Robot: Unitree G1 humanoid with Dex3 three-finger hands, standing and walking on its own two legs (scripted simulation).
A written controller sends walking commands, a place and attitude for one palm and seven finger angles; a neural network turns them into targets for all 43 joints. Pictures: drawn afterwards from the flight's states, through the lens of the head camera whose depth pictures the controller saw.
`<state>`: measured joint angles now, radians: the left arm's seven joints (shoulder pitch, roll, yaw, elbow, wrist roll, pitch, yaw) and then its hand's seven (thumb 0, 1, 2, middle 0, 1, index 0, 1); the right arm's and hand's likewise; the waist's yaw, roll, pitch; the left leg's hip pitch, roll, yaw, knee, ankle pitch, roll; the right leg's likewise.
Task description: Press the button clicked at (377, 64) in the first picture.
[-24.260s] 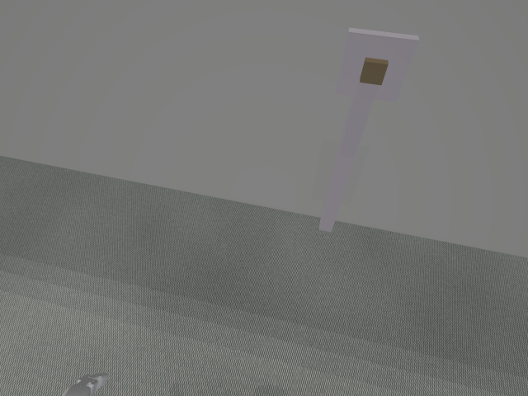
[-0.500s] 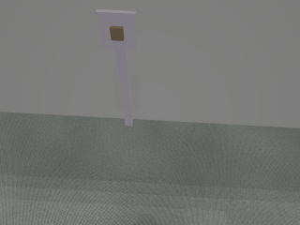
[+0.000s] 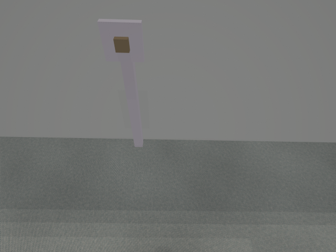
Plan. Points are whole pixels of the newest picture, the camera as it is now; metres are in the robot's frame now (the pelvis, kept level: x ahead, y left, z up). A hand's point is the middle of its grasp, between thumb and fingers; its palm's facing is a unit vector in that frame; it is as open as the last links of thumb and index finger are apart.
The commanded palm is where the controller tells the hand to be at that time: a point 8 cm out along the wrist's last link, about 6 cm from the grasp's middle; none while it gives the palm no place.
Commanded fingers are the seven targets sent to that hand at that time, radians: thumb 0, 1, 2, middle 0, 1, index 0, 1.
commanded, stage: let the arm hang, fingers relaxed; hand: left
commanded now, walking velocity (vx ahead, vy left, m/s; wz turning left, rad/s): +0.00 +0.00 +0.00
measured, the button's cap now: (122, 44) +0.91 +0.25 +0.05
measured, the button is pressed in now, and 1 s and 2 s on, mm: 0 0 0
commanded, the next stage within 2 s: stand and wait in 0.06 s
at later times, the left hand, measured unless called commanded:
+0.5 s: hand out of the picture +0.01 +0.17 -0.18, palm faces +0.02 -0.98 -0.20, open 7.4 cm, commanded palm none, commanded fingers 0.00 0.90 0.90 -0.20 -0.30 -0.20 -0.30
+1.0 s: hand out of the picture +0.07 +0.19 -0.17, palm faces -0.01 -0.97 -0.25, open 7.4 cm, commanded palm none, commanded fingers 0.00 0.90 0.90 -0.20 -0.30 -0.20 -0.30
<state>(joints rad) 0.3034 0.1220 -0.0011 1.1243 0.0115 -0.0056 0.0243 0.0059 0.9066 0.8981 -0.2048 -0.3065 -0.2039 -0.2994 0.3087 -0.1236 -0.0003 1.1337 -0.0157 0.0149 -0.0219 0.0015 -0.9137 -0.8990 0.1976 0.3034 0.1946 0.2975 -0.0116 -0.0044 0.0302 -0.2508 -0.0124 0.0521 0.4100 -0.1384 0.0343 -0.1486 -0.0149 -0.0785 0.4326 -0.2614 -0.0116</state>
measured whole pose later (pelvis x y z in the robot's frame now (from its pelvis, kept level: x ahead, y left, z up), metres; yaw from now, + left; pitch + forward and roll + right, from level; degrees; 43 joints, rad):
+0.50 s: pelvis +0.02 -0.01 +0.00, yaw -1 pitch -2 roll +0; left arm 0.29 0.16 0.01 1.14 0.01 -0.02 0.03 0.01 0.91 0.90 -0.20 -0.30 -0.20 -0.29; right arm 0.25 -0.15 -0.01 1.14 -0.01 0.00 -0.03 0.00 -0.91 -0.90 0.20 0.30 0.20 0.30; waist 0.00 0.00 0.05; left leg -0.21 0.00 0.05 0.41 -0.17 0.02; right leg -0.09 0.00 -0.07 0.40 -0.27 -0.02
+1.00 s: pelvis +0.03 -0.02 +0.00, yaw -1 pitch -1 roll +0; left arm 0.21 0.23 0.01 1.13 0.01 -0.02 0.02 0.01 0.91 0.90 -0.20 -0.30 -0.20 -0.30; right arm 0.18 -0.23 -0.01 1.14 -0.01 0.00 -0.02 0.00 -0.91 -0.90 0.20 0.30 0.20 0.30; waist -0.01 0.00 0.05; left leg -0.17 0.01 0.06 0.36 -0.17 0.01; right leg -0.05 0.01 -0.07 0.34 -0.26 -0.03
